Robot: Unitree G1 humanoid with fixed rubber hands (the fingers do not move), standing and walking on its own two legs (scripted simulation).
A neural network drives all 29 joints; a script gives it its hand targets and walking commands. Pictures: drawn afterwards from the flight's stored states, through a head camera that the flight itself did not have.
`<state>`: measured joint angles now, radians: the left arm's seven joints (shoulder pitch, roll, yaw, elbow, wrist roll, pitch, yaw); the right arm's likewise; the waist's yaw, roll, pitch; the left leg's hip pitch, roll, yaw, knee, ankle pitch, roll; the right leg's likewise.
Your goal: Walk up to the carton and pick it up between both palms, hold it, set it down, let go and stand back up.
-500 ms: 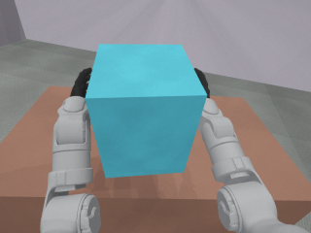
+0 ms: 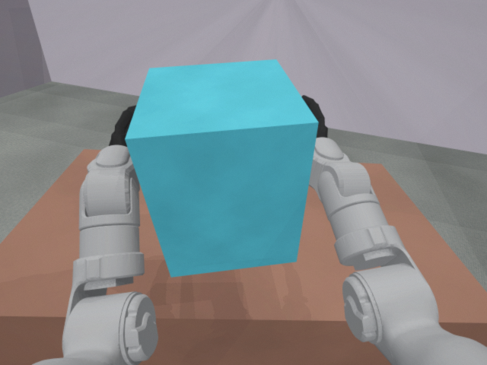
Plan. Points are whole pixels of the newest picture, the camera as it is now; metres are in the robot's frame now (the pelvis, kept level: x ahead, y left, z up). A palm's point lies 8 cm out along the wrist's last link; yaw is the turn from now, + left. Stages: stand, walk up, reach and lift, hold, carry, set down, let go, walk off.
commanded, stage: hold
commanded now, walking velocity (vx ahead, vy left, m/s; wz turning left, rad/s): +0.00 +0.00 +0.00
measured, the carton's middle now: (224, 166) +0.35 +0.01 +0.23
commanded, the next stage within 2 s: none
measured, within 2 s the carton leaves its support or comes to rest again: neither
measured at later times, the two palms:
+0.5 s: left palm (122, 156) +0.35 +0.16 +0.25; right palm (314, 143) +0.36 -0.13 +0.27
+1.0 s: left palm (123, 149) +0.36 +0.16 +0.26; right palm (314, 137) +0.37 -0.13 +0.28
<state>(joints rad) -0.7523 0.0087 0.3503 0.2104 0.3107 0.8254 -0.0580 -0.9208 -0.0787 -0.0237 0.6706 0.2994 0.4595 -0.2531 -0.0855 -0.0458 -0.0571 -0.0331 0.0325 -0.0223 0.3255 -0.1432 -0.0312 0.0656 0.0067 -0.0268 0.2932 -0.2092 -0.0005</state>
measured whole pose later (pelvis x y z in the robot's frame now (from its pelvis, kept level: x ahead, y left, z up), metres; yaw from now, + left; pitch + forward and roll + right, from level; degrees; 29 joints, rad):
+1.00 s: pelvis +0.00 +0.00 +0.00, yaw +0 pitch -8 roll -1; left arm -0.79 0.03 0.37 0.27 0.29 0.82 -0.07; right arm -0.97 -0.09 0.00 0.70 0.33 0.50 -0.28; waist -0.09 -0.04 -0.09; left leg -0.06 0.04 -0.03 0.34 -0.15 -0.04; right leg 0.05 0.01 -0.04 0.29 -0.21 -0.01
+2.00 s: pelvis +0.00 +0.00 +0.00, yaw +0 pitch -8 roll +0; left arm -0.77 0.03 0.36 0.24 0.30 0.82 -0.07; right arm -0.93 -0.08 -0.02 0.67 0.32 0.49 -0.28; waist -0.08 -0.04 -0.08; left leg -0.05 0.03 -0.03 0.33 -0.14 -0.03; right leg 0.05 0.01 -0.03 0.30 -0.21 0.00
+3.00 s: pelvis +0.00 +0.00 +0.00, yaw +1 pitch -12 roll +0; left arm -0.79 -0.01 0.43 0.31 0.43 0.56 -0.17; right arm -0.84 0.04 -0.18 0.72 0.05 0.18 -0.18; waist -0.08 -0.09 0.01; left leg 0.06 0.02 -0.03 0.29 -0.13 -0.02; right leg 0.15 -0.01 -0.04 0.27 -0.22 0.00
